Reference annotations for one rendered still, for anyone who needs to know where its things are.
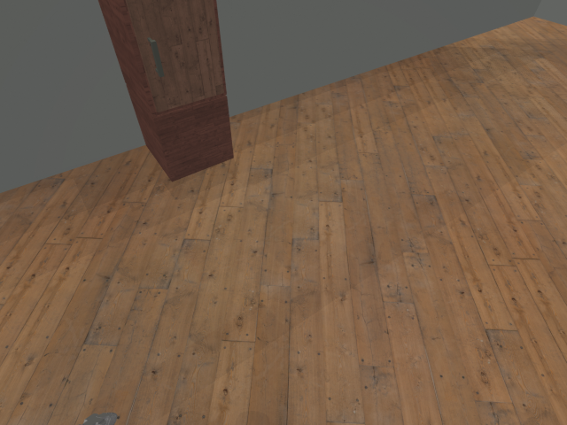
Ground cupboard door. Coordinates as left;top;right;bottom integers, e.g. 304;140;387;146
126;0;224;112

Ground handle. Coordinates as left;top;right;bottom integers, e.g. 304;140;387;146
147;37;165;77

